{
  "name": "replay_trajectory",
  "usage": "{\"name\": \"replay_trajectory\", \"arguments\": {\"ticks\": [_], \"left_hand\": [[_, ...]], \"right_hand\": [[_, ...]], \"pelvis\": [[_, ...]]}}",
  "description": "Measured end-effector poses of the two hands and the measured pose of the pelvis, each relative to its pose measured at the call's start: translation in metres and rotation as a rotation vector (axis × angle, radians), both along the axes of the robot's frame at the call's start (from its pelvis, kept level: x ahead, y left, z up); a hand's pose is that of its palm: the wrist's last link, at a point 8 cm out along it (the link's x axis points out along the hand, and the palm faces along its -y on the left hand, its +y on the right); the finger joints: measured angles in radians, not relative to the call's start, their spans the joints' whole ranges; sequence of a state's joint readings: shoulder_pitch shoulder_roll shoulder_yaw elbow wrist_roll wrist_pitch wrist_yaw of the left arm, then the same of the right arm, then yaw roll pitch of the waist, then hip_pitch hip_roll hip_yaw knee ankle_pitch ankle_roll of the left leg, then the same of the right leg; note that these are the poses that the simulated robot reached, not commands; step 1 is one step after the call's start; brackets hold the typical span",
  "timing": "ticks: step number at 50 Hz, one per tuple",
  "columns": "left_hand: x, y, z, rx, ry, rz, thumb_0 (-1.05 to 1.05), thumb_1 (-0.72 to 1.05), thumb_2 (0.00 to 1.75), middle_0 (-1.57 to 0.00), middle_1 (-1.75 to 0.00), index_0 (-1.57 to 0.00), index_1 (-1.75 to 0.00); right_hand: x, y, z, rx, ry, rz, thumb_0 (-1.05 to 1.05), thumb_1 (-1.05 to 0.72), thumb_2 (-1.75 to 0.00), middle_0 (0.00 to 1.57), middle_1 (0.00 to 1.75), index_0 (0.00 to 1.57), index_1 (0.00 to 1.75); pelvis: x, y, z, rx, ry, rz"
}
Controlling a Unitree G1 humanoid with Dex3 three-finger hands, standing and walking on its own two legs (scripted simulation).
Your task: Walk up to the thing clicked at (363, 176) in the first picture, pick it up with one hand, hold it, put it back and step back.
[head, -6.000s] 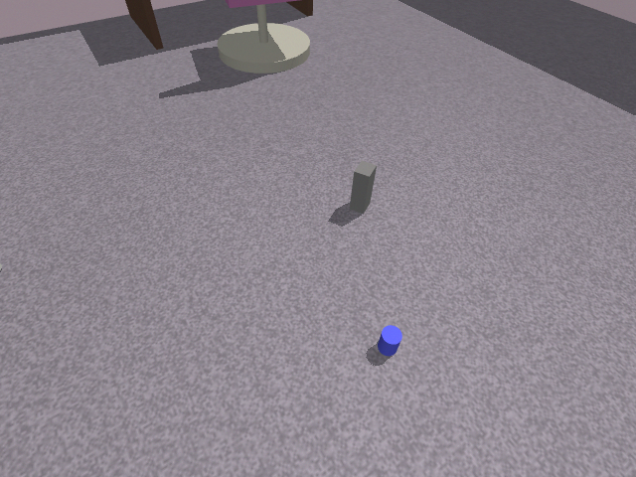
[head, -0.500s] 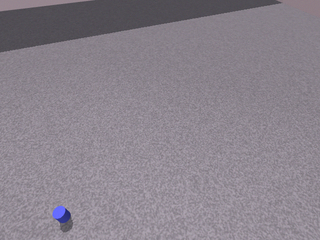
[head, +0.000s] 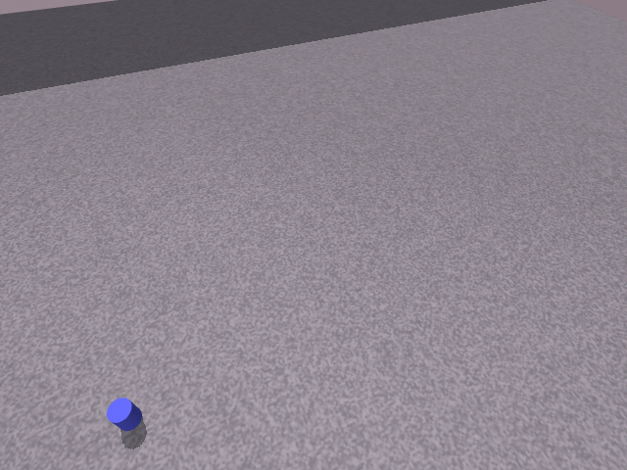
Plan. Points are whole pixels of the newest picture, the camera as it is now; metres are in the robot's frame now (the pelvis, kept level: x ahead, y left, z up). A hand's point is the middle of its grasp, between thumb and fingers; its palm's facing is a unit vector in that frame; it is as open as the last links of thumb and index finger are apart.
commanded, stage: stand
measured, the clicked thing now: out of the picture +0.46 +1.21 -0.67
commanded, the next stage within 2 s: walk up in 0.70 s
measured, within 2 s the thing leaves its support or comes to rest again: neither
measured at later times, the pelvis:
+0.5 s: pelvis +0.01 +0.00 +0.00, yaw +0 degrees
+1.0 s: pelvis +0.07 -0.06 -0.02, yaw -3 degrees
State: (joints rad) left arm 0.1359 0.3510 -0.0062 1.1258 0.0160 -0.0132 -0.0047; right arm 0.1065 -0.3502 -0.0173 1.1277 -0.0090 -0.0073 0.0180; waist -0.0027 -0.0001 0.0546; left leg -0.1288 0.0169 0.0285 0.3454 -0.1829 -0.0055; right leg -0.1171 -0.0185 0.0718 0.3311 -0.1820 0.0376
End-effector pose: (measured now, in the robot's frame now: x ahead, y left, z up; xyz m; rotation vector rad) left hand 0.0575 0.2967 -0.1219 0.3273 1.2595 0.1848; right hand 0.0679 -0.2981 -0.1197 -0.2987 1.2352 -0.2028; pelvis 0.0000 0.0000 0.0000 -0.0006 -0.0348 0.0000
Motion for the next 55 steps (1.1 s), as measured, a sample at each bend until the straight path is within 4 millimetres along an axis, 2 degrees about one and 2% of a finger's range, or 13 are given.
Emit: {"name": "replay_trajectory", "arguments": {"ticks": [17, 37, 42, 46, 48, 50, 52, 55], "left_hand": [[0.014, -0.001, 0.001, 0.000, -0.025, -0.003, 0.00, 0.90, 0.90, -0.20, -0.30, -0.20, -0.30], [0.013, 0.000, 0.001, -0.009, -0.017, -0.004, 0.00, 0.90, 0.90, -0.20, -0.30, -0.20, -0.30], [0.030, 0.006, 0.011, 0.019, -0.013, -0.047, 0.00, 0.90, 0.90, -0.20, -0.30, -0.20, -0.30], [0.063, 0.002, 0.023, 0.050, -0.056, -0.077, 0.01, 0.90, 0.90, -0.20, -0.30, -0.20, -0.30], [0.081, -0.005, 0.027, 0.070, -0.082, -0.086, 0.01, 0.90, 0.90, -0.20, -0.30, -0.20, -0.30], [0.095, -0.012, 0.028, 0.099, -0.118, -0.084, 0.00, 0.90, 0.90, -0.20, -0.30, -0.20, -0.30], [0.100, -0.020, 0.026, 0.127, -0.155, -0.059, 0.00, 0.90, 0.90, -0.20, -0.30, -0.20, -0.30], [0.096, -0.035, 0.029, 0.125, -0.151, -0.011, 0.00, 0.90, 0.90, -0.20, -0.30, -0.20, -0.30]], "right_hand": [[0.011, 0.000, 0.002, -0.005, -0.012, 0.009, 0.00, -0.90, -0.90, 0.21, 0.30, 0.20, 0.30], [0.010, -0.003, 0.002, 0.007, -0.019, -0.001, 0.01, -0.90, -0.90, 0.21, 0.30, 0.20, 0.30], [0.002, -0.025, 0.006, 0.004, -0.072, -0.050, 0.00, -0.90, -0.90, 0.21, 0.30, 0.21, 0.30], [-0.010, -0.056, 0.004, -0.012, -0.022, -0.080, 0.00, -0.90, -0.90, 0.21, 0.30, 0.21, 0.30], [-0.010, -0.075, -0.003, -0.016, 0.004, -0.096, 0.00, -0.90, -0.90, 0.21, 0.30, 0.21, 0.30], [-0.001, -0.096, -0.016, -0.025, 0.023, -0.098, 0.01, -0.90, -0.90, 0.21, 0.30, 0.21, 0.30], [0.015, -0.111, -0.028, -0.037, 0.041, -0.081, 0.01, -0.90, -0.90, 0.21, 0.30, 0.20, 0.30], [0.053, -0.115, -0.029, -0.016, 0.024, -0.049, 0.01, -0.90, -0.90, 0.20, 0.30, 0.20, 0.30]], "pelvis": [[0.006, 0.000, 0.000, 0.000, 0.000, 0.003], [0.011, -0.001, -0.001, 0.002, 0.005, -0.005], [0.025, -0.013, -0.001, 0.005, 0.012, -0.036], [0.041, -0.033, -0.004, 0.020, -0.003, -0.044], [0.053, -0.045, -0.009, 0.026, -0.013, -0.050], [0.068, -0.058, -0.019, 0.029, -0.020, -0.051], [0.080, -0.069, -0.028, 0.004, -0.027, -0.035], [0.099, -0.077, -0.024, -0.005, -0.037, -0.025]]}}
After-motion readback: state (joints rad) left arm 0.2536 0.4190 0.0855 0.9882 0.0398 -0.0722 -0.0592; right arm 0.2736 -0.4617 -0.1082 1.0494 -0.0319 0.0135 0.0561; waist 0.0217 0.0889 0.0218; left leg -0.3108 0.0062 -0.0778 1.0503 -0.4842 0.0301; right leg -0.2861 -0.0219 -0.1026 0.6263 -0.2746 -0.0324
